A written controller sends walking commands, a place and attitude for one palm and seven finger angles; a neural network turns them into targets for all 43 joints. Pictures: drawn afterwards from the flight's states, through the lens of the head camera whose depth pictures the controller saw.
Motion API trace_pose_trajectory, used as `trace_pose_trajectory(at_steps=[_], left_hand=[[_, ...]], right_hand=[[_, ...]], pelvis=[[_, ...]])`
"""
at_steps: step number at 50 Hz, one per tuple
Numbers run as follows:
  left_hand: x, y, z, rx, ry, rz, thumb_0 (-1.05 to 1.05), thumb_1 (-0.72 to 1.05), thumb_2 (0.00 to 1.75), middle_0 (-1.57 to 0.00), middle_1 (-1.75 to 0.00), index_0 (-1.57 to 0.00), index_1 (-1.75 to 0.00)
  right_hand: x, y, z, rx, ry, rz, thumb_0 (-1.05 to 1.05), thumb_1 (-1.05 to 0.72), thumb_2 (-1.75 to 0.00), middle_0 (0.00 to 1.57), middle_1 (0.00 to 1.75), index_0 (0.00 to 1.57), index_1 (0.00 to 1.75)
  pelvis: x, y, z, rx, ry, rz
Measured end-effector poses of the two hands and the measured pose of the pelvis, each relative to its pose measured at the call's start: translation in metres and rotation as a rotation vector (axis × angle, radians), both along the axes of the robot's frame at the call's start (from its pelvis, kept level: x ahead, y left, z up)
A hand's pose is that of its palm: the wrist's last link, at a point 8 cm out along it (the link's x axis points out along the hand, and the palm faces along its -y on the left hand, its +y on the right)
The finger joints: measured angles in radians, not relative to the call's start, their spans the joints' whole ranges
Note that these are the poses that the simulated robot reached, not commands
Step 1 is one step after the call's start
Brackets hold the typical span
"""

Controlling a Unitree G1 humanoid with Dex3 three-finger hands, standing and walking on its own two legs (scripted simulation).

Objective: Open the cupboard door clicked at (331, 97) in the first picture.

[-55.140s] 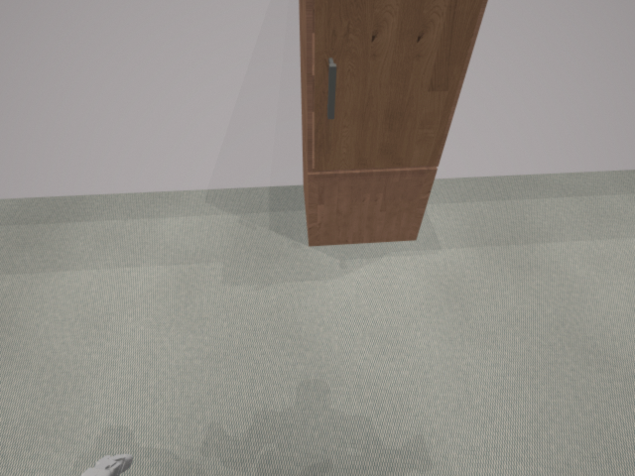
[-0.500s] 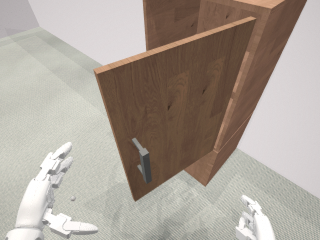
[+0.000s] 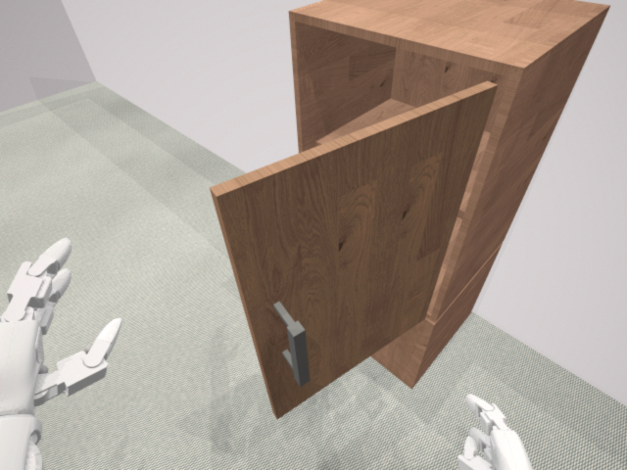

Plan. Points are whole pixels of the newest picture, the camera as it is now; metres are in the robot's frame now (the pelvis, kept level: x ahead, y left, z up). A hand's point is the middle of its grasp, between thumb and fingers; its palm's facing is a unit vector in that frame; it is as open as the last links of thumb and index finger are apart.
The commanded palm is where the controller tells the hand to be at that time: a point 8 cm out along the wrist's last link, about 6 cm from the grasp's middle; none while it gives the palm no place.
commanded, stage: draw the hand back to the body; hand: left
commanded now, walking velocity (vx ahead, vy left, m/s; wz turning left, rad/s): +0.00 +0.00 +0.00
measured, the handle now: (292, 345) +0.31 +0.08 -0.04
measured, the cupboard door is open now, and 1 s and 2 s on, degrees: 77 77 77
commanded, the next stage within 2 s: step back with the hand held close in 0.46 s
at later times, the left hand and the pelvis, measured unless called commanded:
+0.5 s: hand (84, 343) +0.18 +0.24 +0.16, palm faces +0.44 -0.80 -0.41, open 7.4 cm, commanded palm +0.13 +0.28 +0.17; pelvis +0.00 -0.02 +0.01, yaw +0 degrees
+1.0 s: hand (73, 355) +0.17 +0.25 +0.16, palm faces +0.30 -0.79 -0.53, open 7.4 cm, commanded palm +0.11 +0.29 +0.18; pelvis -0.05 +0.00 +0.00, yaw -3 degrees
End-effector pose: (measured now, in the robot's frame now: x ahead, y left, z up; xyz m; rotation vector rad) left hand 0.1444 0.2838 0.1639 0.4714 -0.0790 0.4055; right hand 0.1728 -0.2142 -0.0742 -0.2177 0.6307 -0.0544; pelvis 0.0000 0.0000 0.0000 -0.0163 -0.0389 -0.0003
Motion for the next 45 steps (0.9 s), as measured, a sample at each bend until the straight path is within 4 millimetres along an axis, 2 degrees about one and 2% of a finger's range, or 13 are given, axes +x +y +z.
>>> trace_pose_trajectory(at_steps=[8,15,18,25,29,35,40,45], left_hand=[[-0.002,0.011,0.025,0.041,-0.084,0.047,0.01,0.73,0.82,-0.20,-0.30,-0.20,-0.30],[-0.002,0.002,0.006,-0.022,-0.024,0.041,0.01,0.85,0.88,-0.20,-0.30,-0.21,-0.30],[-0.003,-0.003,0.003,-0.027,-0.011,0.030,0.02,0.87,0.89,-0.20,-0.30,-0.21,-0.30],[-0.004,-0.005,0.015,0.006,-0.049,0.028,0.02,0.89,0.89,-0.21,-0.30,-0.21,-0.30],[-0.004,-0.005,0.013,0.001,-0.041,0.035,0.02,0.89,0.90,-0.21,-0.30,-0.21,-0.30],[0.004,-0.004,0.015,0.046,-0.045,0.009,0.02,0.89,0.90,-0.21,-0.30,-0.21,-0.30],[0.011,-0.009,0.012,0.074,-0.007,-0.059,0.02,0.89,0.90,-0.21,-0.30,-0.21,-0.30],[0.007,-0.009,0.016,0.113,0.006,-0.121,0.02,0.89,0.90,-0.21,-0.30,-0.21,-0.30]], right_hand=[[0.004,-0.008,0.004,-0.008,0.006,0.007,0.02,-0.91,-0.89,0.20,0.30,0.20,0.30],[-0.001,-0.016,0.003,-0.010,0.032,-0.002,0.01,-0.91,-0.89,0.20,0.30,0.20,0.30],[-0.004,-0.019,0.002,-0.016,0.038,-0.006,0.02,-0.91,-0.89,0.20,0.30,0.20,0.30],[-0.006,-0.023,0.002,-0.012,0.036,-0.013,0.02,-0.91,-0.89,0.20,0.30,0.20,0.30],[-0.007,-0.025,0.001,-0.005,0.037,-0.015,0.02,-0.91,-0.89,0.20,0.30,0.20,0.30],[-0.010,-0.031,0.004,-0.016,0.052,-0.040,0.02,-0.91,-0.89,0.20,0.30,0.21,0.30],[-0.021,-0.040,0.006,-0.038,0.065,-0.096,0.01,-0.91,-0.89,0.20,0.30,0.21,0.30],[-0.038,-0.044,0.007,-0.051,0.082,-0.155,0.01,-0.91,-0.89,0.20,0.30,0.20,0.30]], pelvis=[[-0.002,-0.004,0.005,0.002,-0.025,-0.003],[-0.004,-0.009,0.007,0.005,-0.033,-0.007],[-0.004,-0.012,0.007,0.005,-0.036,-0.008],[-0.004,-0.017,0.008,0.005,-0.047,-0.008],[-0.006,-0.019,0.008,0.005,-0.048,-0.010],[-0.011,-0.020,0.008,-0.003,-0.006,-0.019],[-0.019,-0.014,0.008,0.001,0.027,-0.039],[-0.029,-0.007,0.006,0.006,0.039,-0.051]])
